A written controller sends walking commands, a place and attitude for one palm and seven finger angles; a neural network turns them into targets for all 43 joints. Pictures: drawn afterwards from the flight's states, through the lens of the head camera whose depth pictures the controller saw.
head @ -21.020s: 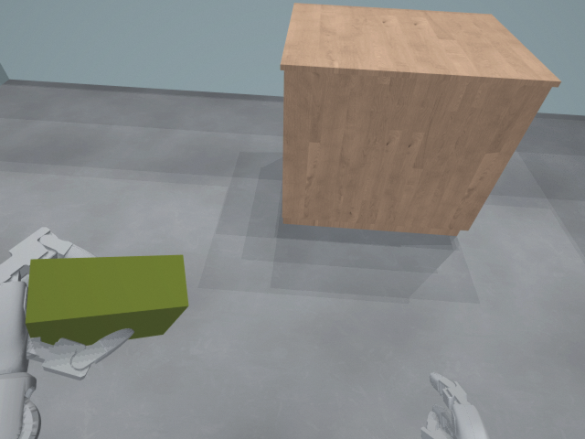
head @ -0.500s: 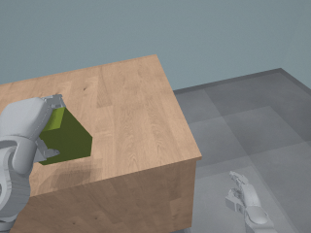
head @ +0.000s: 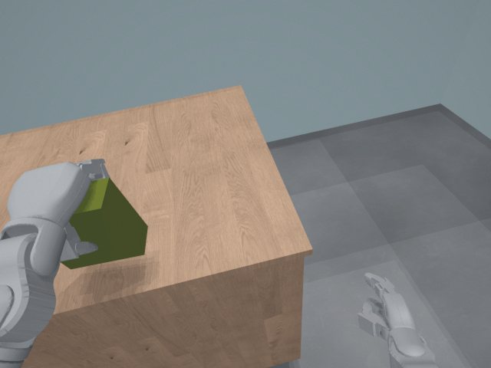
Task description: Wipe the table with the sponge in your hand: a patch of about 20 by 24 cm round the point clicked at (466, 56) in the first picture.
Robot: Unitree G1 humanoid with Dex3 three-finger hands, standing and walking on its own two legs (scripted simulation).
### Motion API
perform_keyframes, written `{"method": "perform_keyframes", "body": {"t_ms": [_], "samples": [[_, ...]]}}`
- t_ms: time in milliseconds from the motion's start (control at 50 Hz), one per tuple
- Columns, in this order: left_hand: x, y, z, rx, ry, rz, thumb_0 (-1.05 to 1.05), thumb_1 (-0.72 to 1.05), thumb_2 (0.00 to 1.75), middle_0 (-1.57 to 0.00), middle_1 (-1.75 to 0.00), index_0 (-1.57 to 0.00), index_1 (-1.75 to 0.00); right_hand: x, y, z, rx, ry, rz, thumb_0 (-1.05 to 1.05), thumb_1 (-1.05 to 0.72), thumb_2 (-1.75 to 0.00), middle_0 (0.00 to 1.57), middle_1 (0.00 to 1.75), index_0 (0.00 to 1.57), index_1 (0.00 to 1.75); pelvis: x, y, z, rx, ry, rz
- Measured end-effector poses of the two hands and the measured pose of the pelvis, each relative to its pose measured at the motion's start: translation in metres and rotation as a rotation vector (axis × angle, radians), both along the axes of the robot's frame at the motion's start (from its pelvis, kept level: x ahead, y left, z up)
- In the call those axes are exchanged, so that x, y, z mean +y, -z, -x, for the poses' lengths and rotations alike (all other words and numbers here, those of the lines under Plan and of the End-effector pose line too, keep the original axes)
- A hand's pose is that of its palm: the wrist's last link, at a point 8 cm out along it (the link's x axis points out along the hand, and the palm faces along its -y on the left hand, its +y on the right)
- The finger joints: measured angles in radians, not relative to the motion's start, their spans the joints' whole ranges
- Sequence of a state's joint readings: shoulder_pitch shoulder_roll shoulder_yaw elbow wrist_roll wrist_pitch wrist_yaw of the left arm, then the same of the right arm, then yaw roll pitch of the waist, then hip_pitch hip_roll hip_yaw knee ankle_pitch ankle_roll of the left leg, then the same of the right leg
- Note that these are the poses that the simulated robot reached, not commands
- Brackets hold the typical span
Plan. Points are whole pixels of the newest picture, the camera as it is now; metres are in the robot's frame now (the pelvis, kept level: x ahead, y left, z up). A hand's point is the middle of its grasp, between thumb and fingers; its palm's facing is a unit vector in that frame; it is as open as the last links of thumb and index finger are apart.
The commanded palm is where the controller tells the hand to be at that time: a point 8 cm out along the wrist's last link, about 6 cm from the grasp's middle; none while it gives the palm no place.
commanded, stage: move the sponge above the wiping area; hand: left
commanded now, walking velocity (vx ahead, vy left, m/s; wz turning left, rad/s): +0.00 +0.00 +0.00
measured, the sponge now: (96, 234) +0.24 +0.29 +0.13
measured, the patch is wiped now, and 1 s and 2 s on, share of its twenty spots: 0.00 0.00 0.00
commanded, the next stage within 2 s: none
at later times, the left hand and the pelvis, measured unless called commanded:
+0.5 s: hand (91, 215) +0.25 +0.28 +0.16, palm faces +0.09 -0.06 -0.99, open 9.9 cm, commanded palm +0.21 +0.28 +0.24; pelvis +0.01 +0.00 +0.00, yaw +0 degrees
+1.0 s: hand (104, 219) +0.26 +0.26 +0.15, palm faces +0.09 -0.07 -0.99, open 9.9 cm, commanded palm +0.22 +0.27 +0.23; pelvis +0.01 +0.00 +0.00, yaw +0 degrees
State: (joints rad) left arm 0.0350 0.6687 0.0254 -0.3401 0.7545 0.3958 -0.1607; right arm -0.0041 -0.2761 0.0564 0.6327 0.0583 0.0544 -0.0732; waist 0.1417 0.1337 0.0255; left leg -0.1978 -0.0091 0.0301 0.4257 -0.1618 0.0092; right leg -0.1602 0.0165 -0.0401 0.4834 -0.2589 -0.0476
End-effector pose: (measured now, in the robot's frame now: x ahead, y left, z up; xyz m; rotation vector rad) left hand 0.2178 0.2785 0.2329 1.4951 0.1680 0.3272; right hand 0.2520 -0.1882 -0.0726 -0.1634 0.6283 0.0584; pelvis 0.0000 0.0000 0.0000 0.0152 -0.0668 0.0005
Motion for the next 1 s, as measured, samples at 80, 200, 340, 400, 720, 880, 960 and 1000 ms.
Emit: {"method": "perform_keyframes", "body": {"t_ms": [80,200,340,400,720,880,960,1000], "samples": [[-0.002,0.001,-0.004,-0.001,0.013,-0.005,0.0,-0.48,1.02,-0.75,-1.35,-0.76,-1.34,-0.001,0.001,-0.001,0.007,0.0,0.003,0.02,-0.9,-0.9,0.2,0.3,0.2,0.3,0.0,0.0,-0.002,0.001,-0.002,0.0],[-0.002,-0.001,-0.005,-0.022,0.009,-0.001,0.0,-0.48,1.02,-0.75,-1.35,-0.76,-1.34,-0.002,0.001,-0.001,0.013,0.006,-0.007,0.02,-0.9,-0.9,0.2,0.3,0.2,0.3,0.0,0.0,-0.005,0.006,0.006,0.0],[0.001,0.005,-0.003,-0.006,-0.015,0.011,0.0,-0.48,1.02,-0.75,-1.35,-0.76,-1.35,-0.003,0.002,-0.002,0.018,0.009,-0.005,0.02,-0.9,-0.9,0.2,0.3,0.2,0.3,0.001,0.0,-0.007,0.007,0.001,0.001],[0.002,0.011,-0.005,0.014,-0.021,0.012,0.0,-0.48,1.02,-0.75,-1.35,-0.76,-1.35,-0.002,0.002,-0.002,0.021,0.007,0.001,0.02,-0.9,-0.9,0.2,0.3,0.2,0.3,0.001,0.0,-0.007,0.006,-0.003,0.001],[-0.001,0.012,-0.011,-0.017,-0.017,0.015,0.0,-0.48,1.02,-0.75,-1.35,-0.76,-1.35,0.003,0.0,-0.001,0.023,0.001,-0.017,0.02,-0.9,-0.9,0.2,0.3,0.2,0.3,0.002,-0.001,-0.007,0.006,0.006,0.001],[-0.004,0.027,-0.009,0.046,-0.005,0.023,0.0,-0.48,1.02,-0.75,-1.35,-0.76,-1.35,-0.002,0.0,0.0,0.021,0.009,0.003,0.02,-0.9,-0.9,0.2,0.3,0.2,0.3,0.003,-0.001,-0.006,0.003,-0.004,0.002],[-0.012,0.03,-0.011,0.037,0.041,0.02,0.0,-0.48,1.02,-0.75,-1.35,-0.76,-1.35,-0.002,0.001,0.002,0.021,0.009,0.009,0.02,-0.9,-0.9,0.2,0.3,0.2,0.3,0.003,-0.002,-0.005,-0.002,-0.004,0.003],[-0.016,0.029,-0.013,0.02,0.055,0.018,0.0,-0.48,1.02,-0.75,-1.35,-0.76,-1.34,-0.002,0.001,0.003,0.025,0.008,0.006,0.02,-0.9,-0.9,0.2,0.3,0.2,0.3,0.002,-0.002,-0.005,-0.003,-0.002,0.003]]}}
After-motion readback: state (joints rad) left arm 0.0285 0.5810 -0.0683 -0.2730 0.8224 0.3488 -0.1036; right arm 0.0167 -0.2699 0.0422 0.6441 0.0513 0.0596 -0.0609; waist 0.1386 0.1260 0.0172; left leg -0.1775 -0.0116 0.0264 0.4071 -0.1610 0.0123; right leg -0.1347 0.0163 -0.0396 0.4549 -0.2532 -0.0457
